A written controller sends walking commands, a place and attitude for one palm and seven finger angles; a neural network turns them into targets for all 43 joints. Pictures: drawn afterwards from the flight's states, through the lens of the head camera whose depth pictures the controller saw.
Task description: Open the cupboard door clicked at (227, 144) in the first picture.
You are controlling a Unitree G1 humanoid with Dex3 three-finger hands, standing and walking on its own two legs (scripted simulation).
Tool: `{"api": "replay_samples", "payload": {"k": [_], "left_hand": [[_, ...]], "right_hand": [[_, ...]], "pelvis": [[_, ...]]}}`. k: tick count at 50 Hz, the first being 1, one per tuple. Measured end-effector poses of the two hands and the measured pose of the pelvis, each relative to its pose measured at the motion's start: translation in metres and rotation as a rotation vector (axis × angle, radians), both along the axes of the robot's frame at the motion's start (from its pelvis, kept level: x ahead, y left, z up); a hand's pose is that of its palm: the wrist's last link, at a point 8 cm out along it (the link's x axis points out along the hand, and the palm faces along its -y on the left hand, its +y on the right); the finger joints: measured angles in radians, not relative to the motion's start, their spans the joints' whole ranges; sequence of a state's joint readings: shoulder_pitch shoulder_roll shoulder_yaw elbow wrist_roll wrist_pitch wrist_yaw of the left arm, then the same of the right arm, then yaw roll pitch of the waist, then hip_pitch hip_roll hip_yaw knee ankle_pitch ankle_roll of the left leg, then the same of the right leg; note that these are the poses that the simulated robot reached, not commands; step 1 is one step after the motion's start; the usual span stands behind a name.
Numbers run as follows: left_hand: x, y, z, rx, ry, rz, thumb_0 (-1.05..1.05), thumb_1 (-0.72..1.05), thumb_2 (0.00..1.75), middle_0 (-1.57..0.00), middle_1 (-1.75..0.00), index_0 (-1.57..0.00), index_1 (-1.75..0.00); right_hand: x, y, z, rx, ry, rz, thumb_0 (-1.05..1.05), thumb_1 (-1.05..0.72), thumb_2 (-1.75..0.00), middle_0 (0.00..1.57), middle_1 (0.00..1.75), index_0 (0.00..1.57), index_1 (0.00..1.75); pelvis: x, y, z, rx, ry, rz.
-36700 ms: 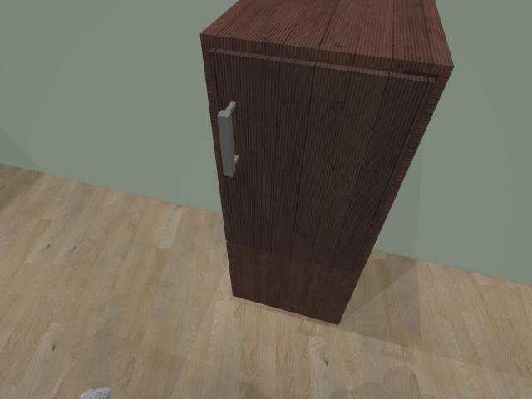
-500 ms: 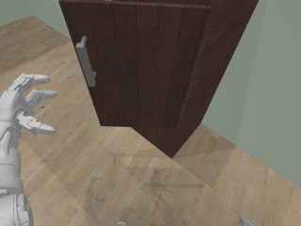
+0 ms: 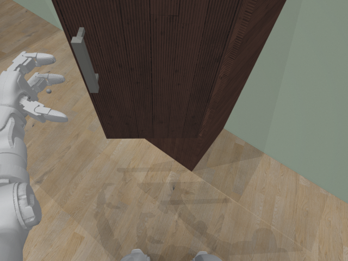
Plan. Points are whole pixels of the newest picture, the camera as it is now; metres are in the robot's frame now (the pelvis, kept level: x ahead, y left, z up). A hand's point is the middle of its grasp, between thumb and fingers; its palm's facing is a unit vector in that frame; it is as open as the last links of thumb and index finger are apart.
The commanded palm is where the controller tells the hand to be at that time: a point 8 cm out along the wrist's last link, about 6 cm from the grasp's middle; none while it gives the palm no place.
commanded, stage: move the hooked fingers beside the handle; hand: left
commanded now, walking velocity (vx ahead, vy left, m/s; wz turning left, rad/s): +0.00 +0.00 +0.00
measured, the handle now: (88, 62) +0.56 +0.20 +0.10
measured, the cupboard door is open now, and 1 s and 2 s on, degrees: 39 39 39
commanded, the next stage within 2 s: slide the fingers in behind the handle in 1.24 s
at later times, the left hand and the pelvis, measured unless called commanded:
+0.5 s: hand (55, 67) +0.52 +0.26 +0.12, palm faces +0.01 -1.00 -0.01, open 14.0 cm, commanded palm +0.50 +0.31 +0.10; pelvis +0.00 -0.01 -0.01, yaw -1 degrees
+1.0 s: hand (52, 74) +0.52 +0.28 +0.10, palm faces -0.02 -1.00 +0.01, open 14.0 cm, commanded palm +0.51 +0.31 +0.10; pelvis +0.02 +0.00 -0.01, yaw -1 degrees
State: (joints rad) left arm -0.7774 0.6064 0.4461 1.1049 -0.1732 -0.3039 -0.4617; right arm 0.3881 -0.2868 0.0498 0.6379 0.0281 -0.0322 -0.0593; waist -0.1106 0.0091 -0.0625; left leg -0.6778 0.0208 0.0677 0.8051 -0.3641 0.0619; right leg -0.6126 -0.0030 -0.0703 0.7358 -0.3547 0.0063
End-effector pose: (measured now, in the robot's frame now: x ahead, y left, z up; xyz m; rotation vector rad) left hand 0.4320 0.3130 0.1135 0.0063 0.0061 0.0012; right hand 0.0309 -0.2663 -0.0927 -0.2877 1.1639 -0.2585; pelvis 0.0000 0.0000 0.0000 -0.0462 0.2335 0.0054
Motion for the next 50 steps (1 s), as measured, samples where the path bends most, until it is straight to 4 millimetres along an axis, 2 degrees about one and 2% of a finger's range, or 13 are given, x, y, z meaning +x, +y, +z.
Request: {"api": "replay_samples", "payload": {"k": [15,26,32,36,40,44,50], "left_hand": [[0.031,0.0,0.008,-0.007,0.009,0.006,-0.01,-0.5,0.3,-0.3,-1.2,-0.3,-1.2],[0.065,-0.002,0.009,0.0,0.007,0.007,-0.02,-0.5,0.3,-0.3,-1.2,-0.3,-1.2],[0.073,0.002,-0.002,-0.017,0.059,0.001,-0.01,-0.5,0.3,-0.3,-1.2,-0.3,-1.2],[0.073,0.011,-0.01,0.006,0.07,0.016,-0.01,-0.5,0.3,-0.3,-1.2,-0.3,-1.2],[0.071,0.019,-0.005,0.001,0.009,0.029,-0.02,-0.5,0.3,-0.3,-1.2,-0.3,-1.2],[0.07,0.023,-0.005,-0.021,0.016,0.008,-0.02,-0.5,0.3,-0.3,-1.2,-0.3,-1.2],[0.069,0.018,-0.017,-0.012,0.069,-0.022,-0.01,-0.5,0.3,-0.3,-1.2,-0.3,-1.2]], "right_hand": [[-0.039,-0.014,-0.001,-0.029,0.144,-0.07,0.01,-0.91,-0.89,0.2,0.3,0.2,0.3],[-0.061,-0.02,0.001,-0.057,0.224,-0.102,0.01,-0.91,-0.89,0.2,0.3,0.2,0.3],[-0.07,-0.015,0.004,-0.05,0.257,-0.138,0.01,-0.91,-0.89,0.2,0.3,0.2,0.3],[-0.071,-0.01,0.003,-0.042,0.281,-0.143,0.01,-0.91,-0.89,0.2,0.3,0.2,0.3],[-0.067,-0.006,0.003,-0.033,0.293,-0.142,0.01,-0.91,-0.89,0.2,0.3,0.2,0.3],[-0.057,-0.004,0.004,-0.033,0.284,-0.134,0.01,-0.91,-0.89,0.2,0.3,0.2,0.3],[-0.037,-0.001,0.001,-0.038,0.25,-0.101,0.01,-0.91,-0.89,0.2,0.3,0.2,0.3]], "pelvis": [[0.001,-0.007,-0.005,-0.009,0.043,-0.005],[-0.001,-0.011,-0.011,-0.017,0.103,-0.01],[0.004,-0.011,-0.012,-0.02,0.122,-0.024],[0.008,-0.009,-0.013,-0.023,0.132,-0.028],[0.012,-0.007,-0.013,-0.027,0.135,-0.029],[0.017,-0.005,-0.012,-0.032,0.13,-0.021],[0.019,0.001,-0.012,-0.036,0.127,-0.012]]}}
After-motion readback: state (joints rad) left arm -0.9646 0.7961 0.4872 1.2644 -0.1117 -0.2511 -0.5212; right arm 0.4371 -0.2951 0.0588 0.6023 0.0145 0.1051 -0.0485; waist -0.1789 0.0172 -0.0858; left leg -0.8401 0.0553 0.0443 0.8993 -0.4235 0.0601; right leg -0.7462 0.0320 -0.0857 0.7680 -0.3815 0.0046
